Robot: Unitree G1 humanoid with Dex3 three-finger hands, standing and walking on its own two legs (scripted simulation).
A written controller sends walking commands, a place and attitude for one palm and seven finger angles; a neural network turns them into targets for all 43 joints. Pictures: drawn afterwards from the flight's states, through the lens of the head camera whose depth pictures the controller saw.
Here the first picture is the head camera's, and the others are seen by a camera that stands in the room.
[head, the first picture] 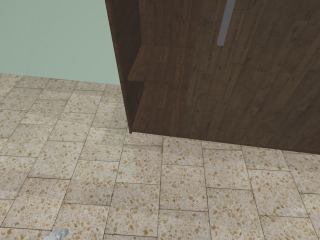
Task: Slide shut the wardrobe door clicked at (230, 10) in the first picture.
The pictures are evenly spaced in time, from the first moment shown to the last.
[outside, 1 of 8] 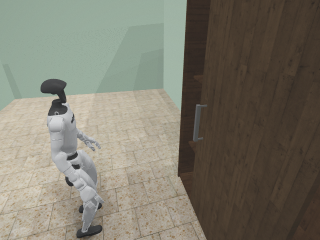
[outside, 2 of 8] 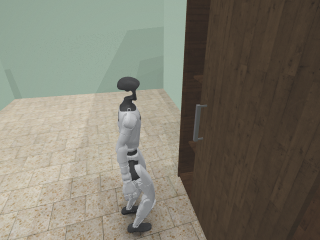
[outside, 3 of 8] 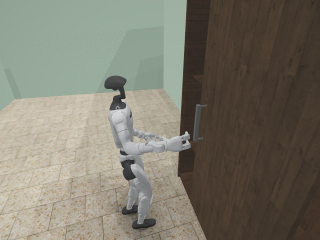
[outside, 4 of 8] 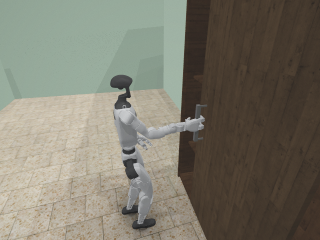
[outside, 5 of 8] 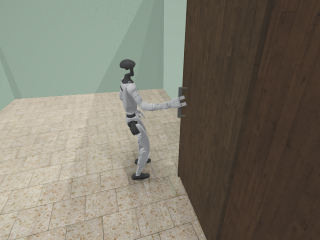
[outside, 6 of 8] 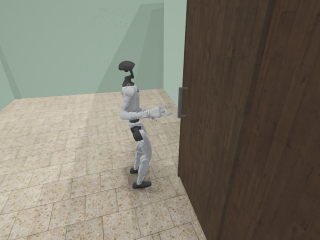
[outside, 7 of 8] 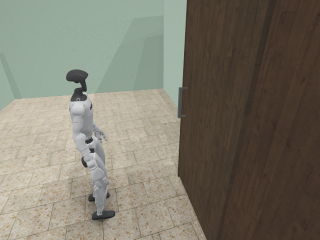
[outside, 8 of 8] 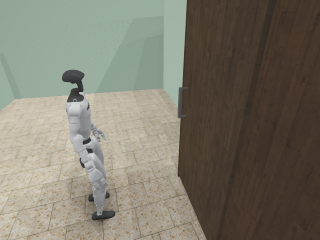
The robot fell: no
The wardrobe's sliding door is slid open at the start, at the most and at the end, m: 0.39 0.39 0.01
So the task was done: yes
